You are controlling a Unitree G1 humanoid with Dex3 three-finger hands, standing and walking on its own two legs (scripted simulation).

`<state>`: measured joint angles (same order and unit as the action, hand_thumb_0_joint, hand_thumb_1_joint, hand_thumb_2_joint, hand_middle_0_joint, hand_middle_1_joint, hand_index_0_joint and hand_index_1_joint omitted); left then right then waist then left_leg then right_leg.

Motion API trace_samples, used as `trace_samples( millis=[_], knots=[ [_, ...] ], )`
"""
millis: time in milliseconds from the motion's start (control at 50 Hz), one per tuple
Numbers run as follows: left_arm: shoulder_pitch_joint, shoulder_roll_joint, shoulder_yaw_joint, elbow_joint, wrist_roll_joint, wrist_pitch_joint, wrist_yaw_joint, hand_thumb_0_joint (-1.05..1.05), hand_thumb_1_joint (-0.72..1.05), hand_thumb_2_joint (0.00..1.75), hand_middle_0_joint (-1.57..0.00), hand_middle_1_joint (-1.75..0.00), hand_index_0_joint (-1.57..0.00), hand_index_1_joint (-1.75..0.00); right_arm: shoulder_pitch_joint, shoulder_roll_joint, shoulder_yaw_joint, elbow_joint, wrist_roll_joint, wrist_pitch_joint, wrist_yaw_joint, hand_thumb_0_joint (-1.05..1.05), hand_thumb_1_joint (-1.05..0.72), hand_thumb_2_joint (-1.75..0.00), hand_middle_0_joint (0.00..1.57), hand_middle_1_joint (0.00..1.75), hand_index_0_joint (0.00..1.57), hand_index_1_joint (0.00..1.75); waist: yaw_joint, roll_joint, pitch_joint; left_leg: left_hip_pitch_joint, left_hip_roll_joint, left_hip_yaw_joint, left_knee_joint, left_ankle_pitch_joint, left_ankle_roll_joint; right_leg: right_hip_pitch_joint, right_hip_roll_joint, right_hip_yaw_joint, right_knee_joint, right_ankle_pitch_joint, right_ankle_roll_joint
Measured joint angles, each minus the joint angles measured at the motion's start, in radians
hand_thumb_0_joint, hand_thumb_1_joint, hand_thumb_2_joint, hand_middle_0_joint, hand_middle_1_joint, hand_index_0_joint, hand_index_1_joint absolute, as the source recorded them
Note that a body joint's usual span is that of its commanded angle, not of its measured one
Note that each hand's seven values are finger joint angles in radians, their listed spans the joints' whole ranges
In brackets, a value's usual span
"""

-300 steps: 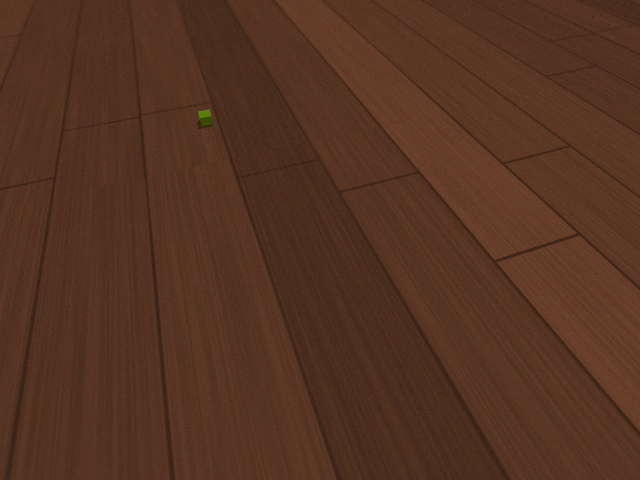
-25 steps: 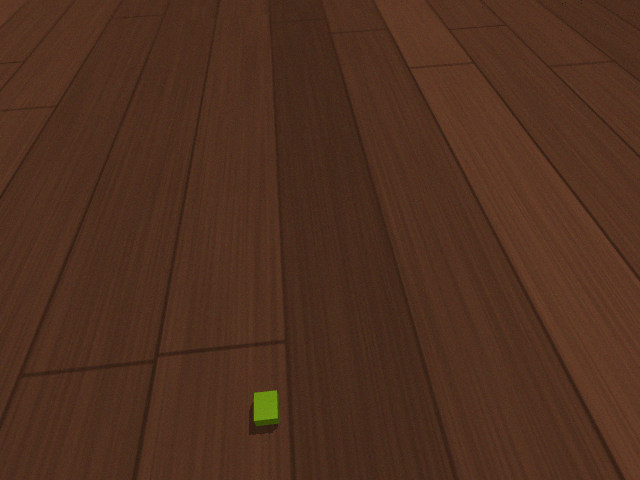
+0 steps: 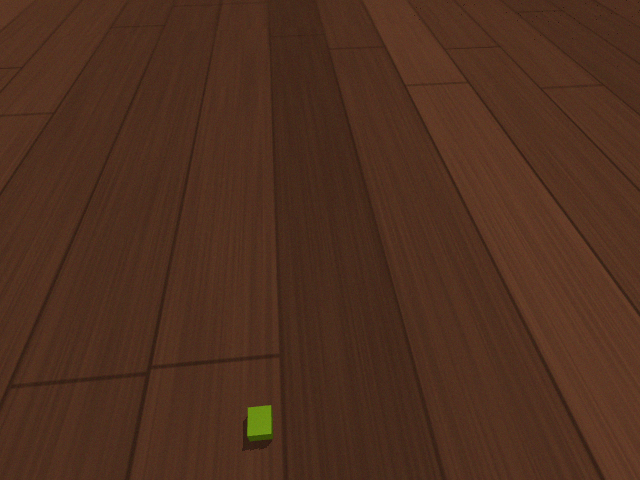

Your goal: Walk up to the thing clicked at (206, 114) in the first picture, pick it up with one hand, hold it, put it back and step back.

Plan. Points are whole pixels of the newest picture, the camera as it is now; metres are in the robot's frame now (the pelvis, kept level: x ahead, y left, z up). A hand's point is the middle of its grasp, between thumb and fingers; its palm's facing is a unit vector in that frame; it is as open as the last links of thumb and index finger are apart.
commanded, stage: walk up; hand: left
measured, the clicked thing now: (260, 423) +0.42 +0.20 -0.76
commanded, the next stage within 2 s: stand in 0.48 s
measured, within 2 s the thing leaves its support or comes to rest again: neither
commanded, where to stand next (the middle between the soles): +0.06 -0.02 m, yaw +0 degrees
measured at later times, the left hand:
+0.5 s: hand out of the picture +0.09 +0.26 -0.16, palm faces +0.00 -0.95 -0.32, open 7.3 cm
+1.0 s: hand out of the picture +0.09 +0.26 -0.15, palm faces +0.00 -0.94 -0.34, open 7.3 cm
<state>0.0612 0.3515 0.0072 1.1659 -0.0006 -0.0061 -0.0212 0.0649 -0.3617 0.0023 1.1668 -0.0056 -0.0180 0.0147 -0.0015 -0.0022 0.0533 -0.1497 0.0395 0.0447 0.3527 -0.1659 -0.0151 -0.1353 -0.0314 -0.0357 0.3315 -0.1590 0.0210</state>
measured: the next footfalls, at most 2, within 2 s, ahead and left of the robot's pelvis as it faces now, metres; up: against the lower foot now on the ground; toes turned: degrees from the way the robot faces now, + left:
none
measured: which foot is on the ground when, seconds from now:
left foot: down 0.00-1.00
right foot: down 0.00-1.00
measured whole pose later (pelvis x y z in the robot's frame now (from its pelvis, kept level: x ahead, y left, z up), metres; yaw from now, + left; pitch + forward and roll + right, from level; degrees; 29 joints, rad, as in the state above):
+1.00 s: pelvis +0.02 +0.00 +0.00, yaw +1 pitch -2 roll +0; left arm 0.09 0.35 0.01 1.15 0.01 -0.01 -0.01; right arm 0.08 -0.35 0.00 1.16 -0.01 -0.01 0.01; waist -0.01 0.01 0.04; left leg -0.11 0.03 0.03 0.31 -0.17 -0.01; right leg -0.10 -0.04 -0.05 0.30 -0.17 0.03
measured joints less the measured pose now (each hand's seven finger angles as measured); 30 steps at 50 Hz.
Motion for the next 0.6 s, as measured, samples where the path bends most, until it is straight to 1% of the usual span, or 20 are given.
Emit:
trace_samples(
  millis=[300, 600],
  knots=[
    [0.030, -0.007, 0.003, 0.009, 0.003, 0.001, 0.004, 0.00, 0.91, 0.90, -0.21, -0.30, -0.21, -0.30, -0.002, 0.019, -0.004, 0.004, -0.001, 0.006, 0.001, 0.01, -0.90, -0.89, 0.20, 0.30, 0.20, 0.30, 0.009, 0.007, -0.003, 0.019, -0.008, 0.003, -0.021, 0.000, 0.006, 0.020, -0.007, 0.002, -0.024, 0.002, 0.008],
    [0.019, -0.007, 0.003, -0.008, 0.007, -0.005, 0.010, 0.00, 0.91, 0.90, -0.21, -0.30, -0.21, -0.30, -0.001, 0.019, -0.008, -0.004, -0.005, 0.009, -0.002, 0.01, -0.90, -0.89, 0.20, 0.30, 0.20, 0.30, -0.001, 0.003, -0.010, 0.031, -0.013, 0.000, -0.033, 0.001, 0.006, 0.032, -0.012, -0.002, -0.032, 0.000, 0.010]
  ],
)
